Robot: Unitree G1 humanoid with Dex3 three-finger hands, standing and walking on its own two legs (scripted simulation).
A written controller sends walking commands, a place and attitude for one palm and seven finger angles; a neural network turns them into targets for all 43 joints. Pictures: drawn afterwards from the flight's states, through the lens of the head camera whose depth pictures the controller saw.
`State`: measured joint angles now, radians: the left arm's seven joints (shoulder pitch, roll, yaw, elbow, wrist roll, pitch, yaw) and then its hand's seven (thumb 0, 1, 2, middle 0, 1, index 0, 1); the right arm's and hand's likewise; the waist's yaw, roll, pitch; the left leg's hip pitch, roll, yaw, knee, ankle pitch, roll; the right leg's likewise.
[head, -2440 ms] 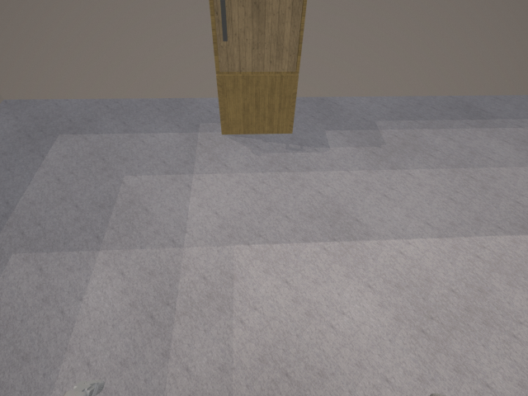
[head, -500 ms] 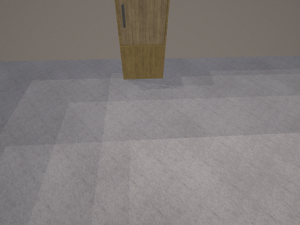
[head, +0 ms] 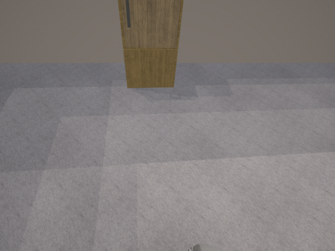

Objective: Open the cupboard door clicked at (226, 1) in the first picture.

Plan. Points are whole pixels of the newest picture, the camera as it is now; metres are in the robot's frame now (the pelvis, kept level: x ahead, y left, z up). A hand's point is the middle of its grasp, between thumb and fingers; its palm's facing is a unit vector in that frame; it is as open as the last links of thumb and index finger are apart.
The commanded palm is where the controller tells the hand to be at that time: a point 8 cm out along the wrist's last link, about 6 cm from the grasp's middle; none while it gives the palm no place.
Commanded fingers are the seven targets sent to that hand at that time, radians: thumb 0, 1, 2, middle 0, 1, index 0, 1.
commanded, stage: walk to a spot facing it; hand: left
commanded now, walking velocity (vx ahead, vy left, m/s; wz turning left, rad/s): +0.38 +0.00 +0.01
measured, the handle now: (128, 12) +1.53 +0.30 -0.08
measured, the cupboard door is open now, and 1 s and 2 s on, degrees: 0 0 0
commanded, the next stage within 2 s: take the last steps up to it in 1.44 s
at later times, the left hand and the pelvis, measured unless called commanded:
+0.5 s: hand (117, 220) +0.24 +0.15 -0.18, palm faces +0.07 -0.98 -0.19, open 7.1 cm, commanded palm none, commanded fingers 0.00 0.90 0.90 -0.20 -0.30 -0.20 -0.30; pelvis +0.20 -0.04 +0.00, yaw +2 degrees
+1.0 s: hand (112, 162) +0.43 +0.20 -0.17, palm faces +0.07 -0.99 -0.14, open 7.3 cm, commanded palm none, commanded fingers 0.00 0.90 0.90 -0.20 -0.30 -0.20 -0.30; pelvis +0.41 +0.02 +0.01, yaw +1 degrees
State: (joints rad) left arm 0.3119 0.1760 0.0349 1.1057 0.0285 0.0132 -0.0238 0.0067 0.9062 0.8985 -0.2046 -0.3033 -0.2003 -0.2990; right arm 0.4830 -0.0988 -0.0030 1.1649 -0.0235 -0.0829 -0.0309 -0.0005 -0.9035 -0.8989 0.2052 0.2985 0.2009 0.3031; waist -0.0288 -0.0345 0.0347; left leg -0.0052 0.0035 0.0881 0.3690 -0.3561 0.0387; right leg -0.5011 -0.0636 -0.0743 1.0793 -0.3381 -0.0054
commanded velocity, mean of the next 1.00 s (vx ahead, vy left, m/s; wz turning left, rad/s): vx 0.38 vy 0.00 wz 0.00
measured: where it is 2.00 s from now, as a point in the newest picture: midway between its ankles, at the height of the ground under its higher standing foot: (162, 159)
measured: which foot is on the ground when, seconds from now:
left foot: down 0.00-0.22, up 0.24-0.64, down 0.66-1.00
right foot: up 0.00-0.20, down 0.22-0.68, up 0.70-1.00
